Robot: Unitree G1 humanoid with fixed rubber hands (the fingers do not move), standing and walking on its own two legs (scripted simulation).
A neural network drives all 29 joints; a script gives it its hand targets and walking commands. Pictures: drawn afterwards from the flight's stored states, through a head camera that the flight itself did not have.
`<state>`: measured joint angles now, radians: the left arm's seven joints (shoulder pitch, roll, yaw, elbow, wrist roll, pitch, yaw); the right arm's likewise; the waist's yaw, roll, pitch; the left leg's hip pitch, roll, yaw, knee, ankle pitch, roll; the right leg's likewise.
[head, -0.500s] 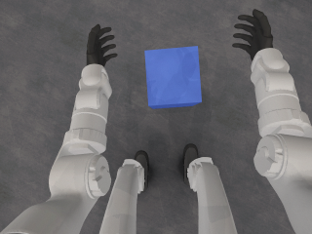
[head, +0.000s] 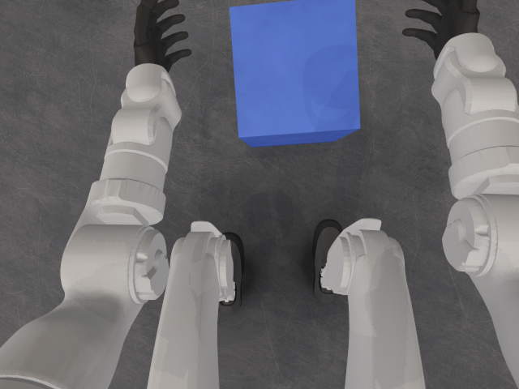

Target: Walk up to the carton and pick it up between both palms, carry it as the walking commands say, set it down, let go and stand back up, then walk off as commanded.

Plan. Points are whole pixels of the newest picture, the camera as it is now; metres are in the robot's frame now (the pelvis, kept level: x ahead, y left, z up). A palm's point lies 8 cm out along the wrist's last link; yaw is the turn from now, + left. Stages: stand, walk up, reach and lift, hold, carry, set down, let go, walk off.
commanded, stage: reach and lift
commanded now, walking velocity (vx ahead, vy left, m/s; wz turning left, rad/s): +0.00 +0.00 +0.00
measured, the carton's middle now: (291, 87) +0.55 -0.05 -0.37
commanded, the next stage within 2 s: none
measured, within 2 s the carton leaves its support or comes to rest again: neither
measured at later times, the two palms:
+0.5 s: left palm (188, 94) +0.52 +0.14 -0.26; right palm (398, 76) +0.53 -0.22 -0.27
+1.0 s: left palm (193, 94) +0.52 +0.13 -0.28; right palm (392, 77) +0.53 -0.22 -0.28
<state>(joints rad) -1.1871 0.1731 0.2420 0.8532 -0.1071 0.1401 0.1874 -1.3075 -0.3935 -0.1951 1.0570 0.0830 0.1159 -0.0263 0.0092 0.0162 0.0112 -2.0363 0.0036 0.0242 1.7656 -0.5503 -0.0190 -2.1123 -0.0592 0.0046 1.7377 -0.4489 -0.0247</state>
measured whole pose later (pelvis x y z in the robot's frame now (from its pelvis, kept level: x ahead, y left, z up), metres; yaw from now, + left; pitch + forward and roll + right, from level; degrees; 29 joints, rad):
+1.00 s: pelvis -0.02 +0.00 -0.11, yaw +1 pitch +36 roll +3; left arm -1.45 0.25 0.10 1.11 -0.24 0.05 0.19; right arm -1.56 -0.46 0.00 1.28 0.25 0.03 -0.06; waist 0.00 0.03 0.38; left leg -2.20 -0.01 0.02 2.17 -0.61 -0.03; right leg -2.28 -0.07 0.02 2.14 -0.49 -0.03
